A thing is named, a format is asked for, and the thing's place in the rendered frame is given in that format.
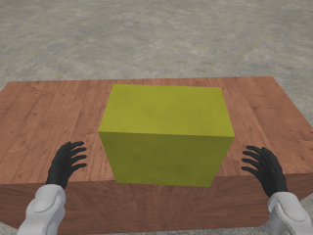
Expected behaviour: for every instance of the right robot hand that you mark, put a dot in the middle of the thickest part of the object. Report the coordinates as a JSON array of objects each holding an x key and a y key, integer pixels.
[{"x": 269, "y": 171}]

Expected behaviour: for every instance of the robot left forearm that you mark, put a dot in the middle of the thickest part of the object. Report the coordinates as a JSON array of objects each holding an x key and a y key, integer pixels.
[{"x": 45, "y": 212}]

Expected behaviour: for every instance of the pedestal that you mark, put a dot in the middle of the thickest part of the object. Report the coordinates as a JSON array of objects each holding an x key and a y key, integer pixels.
[{"x": 38, "y": 117}]

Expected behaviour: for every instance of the robot right forearm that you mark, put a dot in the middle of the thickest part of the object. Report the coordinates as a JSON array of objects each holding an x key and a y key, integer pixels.
[{"x": 287, "y": 216}]

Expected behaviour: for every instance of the left robot hand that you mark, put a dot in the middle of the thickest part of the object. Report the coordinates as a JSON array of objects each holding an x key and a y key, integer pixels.
[{"x": 61, "y": 166}]

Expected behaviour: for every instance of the carton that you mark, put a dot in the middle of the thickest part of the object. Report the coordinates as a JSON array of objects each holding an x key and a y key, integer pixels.
[{"x": 166, "y": 135}]

